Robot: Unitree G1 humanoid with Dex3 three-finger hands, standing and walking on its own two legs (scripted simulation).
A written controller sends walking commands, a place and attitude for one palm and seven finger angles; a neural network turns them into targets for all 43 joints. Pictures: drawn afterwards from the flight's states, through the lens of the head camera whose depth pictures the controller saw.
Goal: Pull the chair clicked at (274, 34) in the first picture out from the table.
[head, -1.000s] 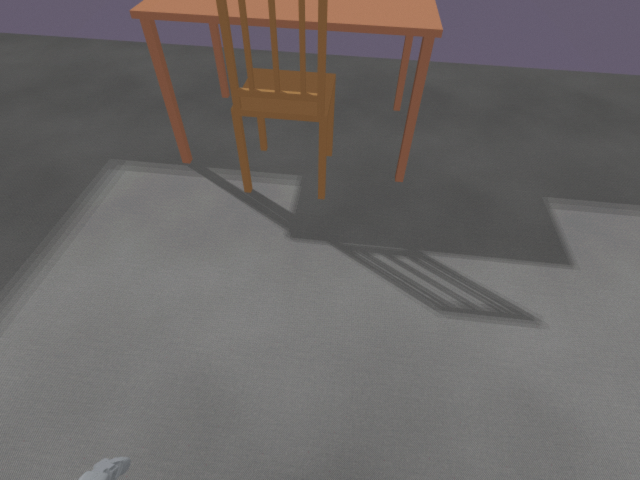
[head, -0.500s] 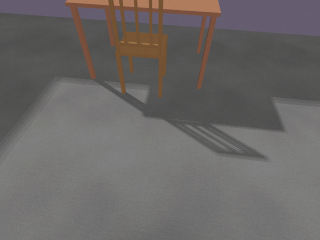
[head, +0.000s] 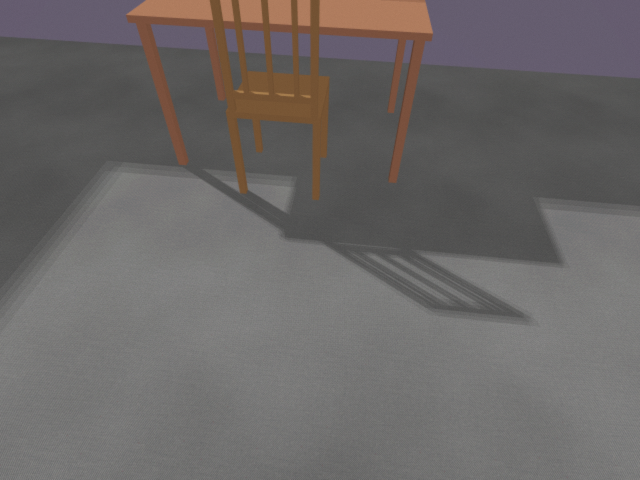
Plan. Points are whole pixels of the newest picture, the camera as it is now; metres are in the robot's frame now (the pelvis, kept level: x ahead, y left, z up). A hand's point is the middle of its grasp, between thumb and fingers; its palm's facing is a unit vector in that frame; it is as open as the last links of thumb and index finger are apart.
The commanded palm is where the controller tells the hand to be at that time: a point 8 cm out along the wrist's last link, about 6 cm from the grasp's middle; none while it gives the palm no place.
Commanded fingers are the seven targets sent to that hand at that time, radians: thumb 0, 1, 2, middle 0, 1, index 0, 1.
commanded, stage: look at it before walking up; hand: left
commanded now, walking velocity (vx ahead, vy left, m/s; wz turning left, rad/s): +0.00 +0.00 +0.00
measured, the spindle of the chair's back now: (267, 43) +1.50 +0.27 -0.06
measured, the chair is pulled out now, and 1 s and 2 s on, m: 0.00 0.00 0.00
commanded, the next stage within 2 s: walk to a spot facing it in 0.44 s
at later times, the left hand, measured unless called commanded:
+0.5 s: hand out of the picture +0.06 +0.25 -0.16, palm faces -0.02 -0.94 -0.33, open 7.4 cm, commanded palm none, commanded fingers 0.00 0.90 0.90 -0.20 -0.30 -0.20 -0.30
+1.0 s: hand out of the picture +0.05 +0.23 -0.19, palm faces +0.06 -0.99 -0.13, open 7.4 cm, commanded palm none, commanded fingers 0.00 0.90 0.90 -0.20 -0.30 -0.20 -0.30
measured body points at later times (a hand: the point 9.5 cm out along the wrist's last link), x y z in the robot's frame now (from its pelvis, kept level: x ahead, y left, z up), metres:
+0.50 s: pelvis +0.00 +0.00 +0.00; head +0.00 +0.00 +0.45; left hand +0.06 +0.29 -0.13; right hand +0.08 -0.29 -0.13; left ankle +0.00 +0.13 -0.74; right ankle +0.00 -0.12 -0.74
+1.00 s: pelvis +0.09 +0.05 +0.00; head +0.09 +0.08 +0.45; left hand +0.05 +0.28 -0.18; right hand +0.04 -0.18 -0.15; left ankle +0.03 +0.12 -0.74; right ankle +0.06 -0.09 -0.67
